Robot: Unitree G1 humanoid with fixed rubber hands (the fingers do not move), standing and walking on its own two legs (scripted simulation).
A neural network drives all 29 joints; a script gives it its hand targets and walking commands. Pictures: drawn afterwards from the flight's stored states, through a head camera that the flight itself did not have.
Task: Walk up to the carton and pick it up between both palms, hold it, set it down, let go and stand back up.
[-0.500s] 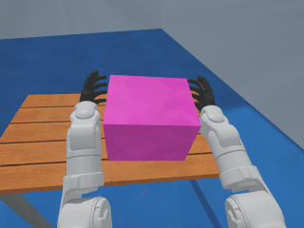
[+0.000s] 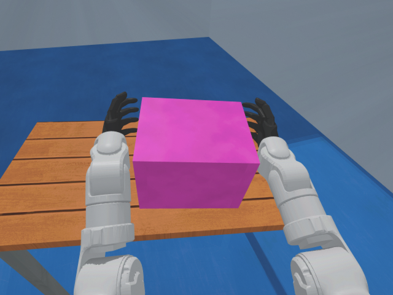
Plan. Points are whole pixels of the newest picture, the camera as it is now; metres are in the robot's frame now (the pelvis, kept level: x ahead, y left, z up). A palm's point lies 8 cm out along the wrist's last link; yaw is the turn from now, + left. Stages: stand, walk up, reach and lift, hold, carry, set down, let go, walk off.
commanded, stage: hold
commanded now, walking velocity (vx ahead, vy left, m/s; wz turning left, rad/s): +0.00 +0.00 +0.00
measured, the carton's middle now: (191, 154) +0.35 +0.01 +0.14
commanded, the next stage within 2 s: none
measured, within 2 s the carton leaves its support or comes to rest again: neither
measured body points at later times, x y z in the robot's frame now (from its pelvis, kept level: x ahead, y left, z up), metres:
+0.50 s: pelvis +0.00 +0.00 +0.00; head -0.04 +0.03 +0.45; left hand +0.38 +0.16 +0.18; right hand +0.38 -0.14 +0.18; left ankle +0.03 +0.12 -0.75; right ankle +0.00 -0.12 -0.75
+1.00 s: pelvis +0.00 +0.00 +0.00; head -0.04 +0.03 +0.45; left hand +0.38 +0.16 +0.18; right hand +0.38 -0.14 +0.18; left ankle +0.03 +0.12 -0.75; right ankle +0.00 -0.12 -0.75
